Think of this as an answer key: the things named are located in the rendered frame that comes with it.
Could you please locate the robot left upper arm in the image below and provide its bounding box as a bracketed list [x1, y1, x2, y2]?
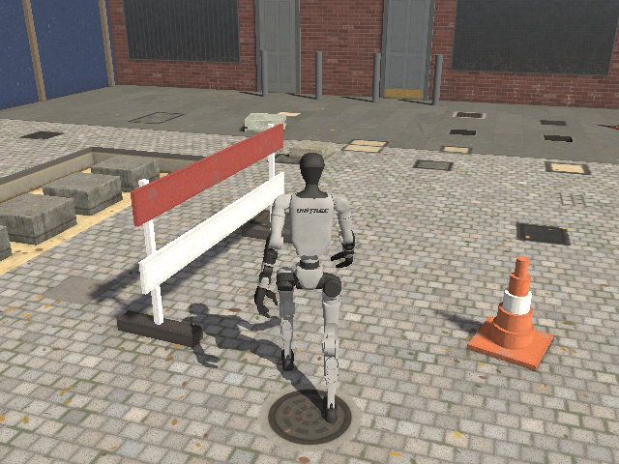
[269, 193, 292, 249]

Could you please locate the robot right upper arm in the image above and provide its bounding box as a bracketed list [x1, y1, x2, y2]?
[331, 194, 353, 245]

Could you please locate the robot right hand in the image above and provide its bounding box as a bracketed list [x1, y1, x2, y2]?
[331, 251, 353, 268]

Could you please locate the left robot thigh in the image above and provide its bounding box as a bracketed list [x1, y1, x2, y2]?
[276, 267, 296, 318]

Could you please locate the robot right forearm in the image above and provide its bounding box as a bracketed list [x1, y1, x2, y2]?
[342, 230, 355, 258]

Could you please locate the robot left hand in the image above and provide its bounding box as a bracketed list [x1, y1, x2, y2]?
[254, 286, 278, 318]

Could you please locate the robot left forearm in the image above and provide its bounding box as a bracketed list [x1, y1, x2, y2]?
[257, 234, 278, 289]

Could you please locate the left robot shin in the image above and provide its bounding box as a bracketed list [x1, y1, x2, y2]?
[280, 302, 293, 359]

